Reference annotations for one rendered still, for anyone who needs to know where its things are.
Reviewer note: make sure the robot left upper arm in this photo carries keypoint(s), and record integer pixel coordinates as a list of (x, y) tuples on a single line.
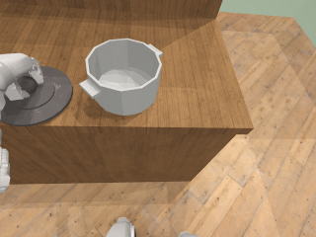
[(4, 170)]

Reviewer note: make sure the lid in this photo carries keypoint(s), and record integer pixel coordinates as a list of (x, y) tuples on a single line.
[(48, 100)]

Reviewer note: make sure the left robot forearm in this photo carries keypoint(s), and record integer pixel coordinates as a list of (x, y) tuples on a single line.
[(6, 79)]

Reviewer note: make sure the robot left thigh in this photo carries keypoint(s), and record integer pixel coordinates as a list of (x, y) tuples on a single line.
[(122, 229)]

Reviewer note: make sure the left robot hand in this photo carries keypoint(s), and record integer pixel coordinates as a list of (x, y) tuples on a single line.
[(19, 64)]

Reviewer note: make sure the left robot shin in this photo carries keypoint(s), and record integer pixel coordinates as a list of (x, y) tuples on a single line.
[(123, 219)]

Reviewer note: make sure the table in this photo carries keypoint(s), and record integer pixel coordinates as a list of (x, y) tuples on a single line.
[(198, 109)]

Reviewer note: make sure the pot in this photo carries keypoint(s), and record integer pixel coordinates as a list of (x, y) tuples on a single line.
[(123, 75)]

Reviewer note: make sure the knob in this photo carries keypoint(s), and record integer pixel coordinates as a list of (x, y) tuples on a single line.
[(27, 83)]

